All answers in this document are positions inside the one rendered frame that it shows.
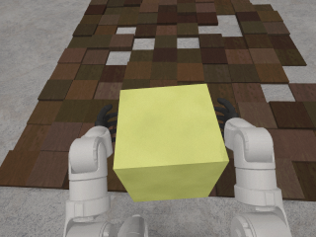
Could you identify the robot left hand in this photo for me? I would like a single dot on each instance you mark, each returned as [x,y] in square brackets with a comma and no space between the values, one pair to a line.
[103,117]

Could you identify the left robot thigh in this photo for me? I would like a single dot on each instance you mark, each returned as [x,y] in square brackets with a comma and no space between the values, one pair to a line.
[135,226]

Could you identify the right robot forearm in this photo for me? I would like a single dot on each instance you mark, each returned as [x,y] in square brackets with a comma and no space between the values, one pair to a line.
[254,159]

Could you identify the carton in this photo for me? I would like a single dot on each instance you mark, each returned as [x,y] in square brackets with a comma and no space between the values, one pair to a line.
[168,143]

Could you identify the left robot upper arm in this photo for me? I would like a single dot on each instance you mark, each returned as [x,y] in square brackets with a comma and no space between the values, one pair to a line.
[93,229]

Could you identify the right robot upper arm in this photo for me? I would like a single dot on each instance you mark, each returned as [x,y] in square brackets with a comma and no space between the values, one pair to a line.
[258,224]

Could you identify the left robot forearm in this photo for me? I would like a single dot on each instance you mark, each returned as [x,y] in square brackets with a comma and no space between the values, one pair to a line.
[87,175]

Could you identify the robot right hand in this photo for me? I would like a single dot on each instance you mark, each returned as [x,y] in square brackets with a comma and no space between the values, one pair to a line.
[229,113]

